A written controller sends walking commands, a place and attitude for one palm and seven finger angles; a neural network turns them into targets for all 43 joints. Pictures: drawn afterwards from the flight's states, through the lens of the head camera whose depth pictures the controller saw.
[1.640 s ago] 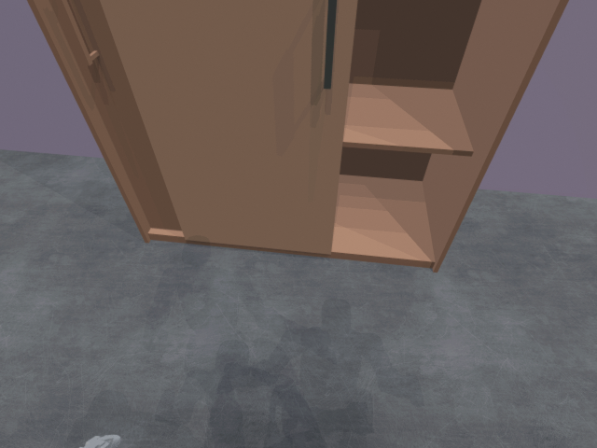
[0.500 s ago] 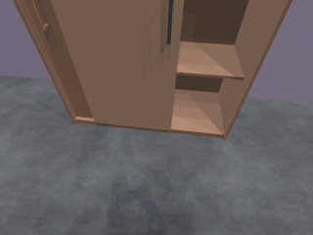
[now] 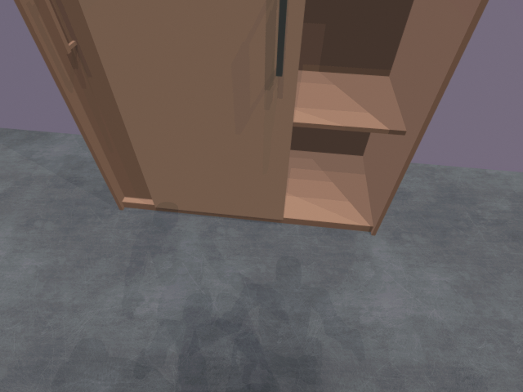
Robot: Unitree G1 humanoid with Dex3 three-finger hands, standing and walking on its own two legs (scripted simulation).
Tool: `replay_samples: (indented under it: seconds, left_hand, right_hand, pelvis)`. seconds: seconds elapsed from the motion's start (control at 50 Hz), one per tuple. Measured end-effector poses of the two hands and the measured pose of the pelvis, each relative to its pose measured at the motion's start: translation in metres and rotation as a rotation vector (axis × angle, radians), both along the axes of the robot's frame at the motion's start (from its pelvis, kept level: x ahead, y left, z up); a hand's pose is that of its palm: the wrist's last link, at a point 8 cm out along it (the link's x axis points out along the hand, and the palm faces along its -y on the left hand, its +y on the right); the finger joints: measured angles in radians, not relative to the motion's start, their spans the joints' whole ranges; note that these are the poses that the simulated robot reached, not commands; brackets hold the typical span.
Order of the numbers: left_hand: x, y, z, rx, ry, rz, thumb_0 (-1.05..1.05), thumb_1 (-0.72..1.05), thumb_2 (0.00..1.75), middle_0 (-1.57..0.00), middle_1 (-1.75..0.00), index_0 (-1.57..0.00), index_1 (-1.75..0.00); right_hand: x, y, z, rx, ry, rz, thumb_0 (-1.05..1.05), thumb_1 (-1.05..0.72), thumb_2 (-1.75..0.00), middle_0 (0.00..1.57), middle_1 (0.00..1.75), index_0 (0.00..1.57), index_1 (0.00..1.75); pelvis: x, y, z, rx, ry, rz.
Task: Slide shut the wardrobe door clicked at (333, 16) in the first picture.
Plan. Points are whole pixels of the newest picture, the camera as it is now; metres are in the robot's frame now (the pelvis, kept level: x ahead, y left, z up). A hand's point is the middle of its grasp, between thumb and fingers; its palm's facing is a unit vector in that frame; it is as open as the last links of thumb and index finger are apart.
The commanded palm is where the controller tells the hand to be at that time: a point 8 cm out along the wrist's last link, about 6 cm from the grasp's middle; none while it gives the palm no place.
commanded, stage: walk to a spot facing it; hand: left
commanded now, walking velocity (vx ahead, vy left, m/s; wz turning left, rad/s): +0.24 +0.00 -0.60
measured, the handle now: (282, 23) +0.96 +0.01 +0.16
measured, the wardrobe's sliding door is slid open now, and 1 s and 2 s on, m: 0.43 0.43 0.43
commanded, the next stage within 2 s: turn to face it in 0.32 s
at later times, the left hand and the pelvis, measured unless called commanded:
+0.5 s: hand out of the picture +0.15 +0.15 -0.18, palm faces -0.20 -0.96 -0.20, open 7.4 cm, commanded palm none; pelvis +0.10 -0.03 -0.01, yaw -14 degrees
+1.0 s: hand (187, 324) +0.28 +0.17 -0.18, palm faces -0.16 -0.97 -0.19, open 7.4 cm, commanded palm none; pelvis +0.20 +0.01 -0.01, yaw -11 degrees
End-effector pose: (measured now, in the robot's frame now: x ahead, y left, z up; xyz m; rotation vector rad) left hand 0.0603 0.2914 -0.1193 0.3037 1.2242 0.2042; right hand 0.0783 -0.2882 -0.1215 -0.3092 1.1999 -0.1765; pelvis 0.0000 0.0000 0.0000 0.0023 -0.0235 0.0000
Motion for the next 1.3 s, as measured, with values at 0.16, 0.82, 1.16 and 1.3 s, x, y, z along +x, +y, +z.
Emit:
replay_samples:
  seconds: [0.16,0.82,1.16,1.3]
  left_hand:
    - [-0.008,-0.025,-0.026,-0.087,0.104,-0.024,0.01,0.91,0.9,-0.2,-0.3,-0.2,-0.3]
    - [0.202,-0.072,-0.049,-0.174,0.096,-0.155,0.01,0.91,0.9,-0.2,-0.3,-0.2,-0.3]
    - [0.202,-0.072,-0.028,-0.11,0.074,-0.073,0.01,0.91,0.9,-0.19,-0.3,-0.2,-0.3]
    - [0.183,-0.065,-0.035,-0.146,0.105,-0.005,0.01,0.91,0.9,-0.2,-0.3,-0.2,-0.3]
  right_hand:
    - [-0.024,0.022,-0.019,0.057,0.023,-0.103,0.01,-0.91,-0.9,0.2,0.3,0.21,0.3]
    - [0.115,0.06,-0.016,0.092,-0.018,-0.298,-0.01,-0.95,-0.9,0.2,0.3,0.21,0.3]
    - [0.106,0.055,-0.036,0.174,0.124,-0.281,0.01,-0.91,-0.9,0.2,0.3,0.21,0.3]
    - [0.13,0.055,-0.028,0.134,0.125,-0.209,0.01,-0.91,-0.9,0.2,0.3,0.2,0.3]
  pelvis:
    - [0.023,0.001,-0.012,0.005,0.017,-0.084]
    - [0.191,0.006,-0.013,-0.019,0.009,-0.24]
    - [0.208,-0.007,-0.01,-0.002,0.009,-0.143]
    - [0.216,0.001,-0.01,-0.013,0.02,-0.088]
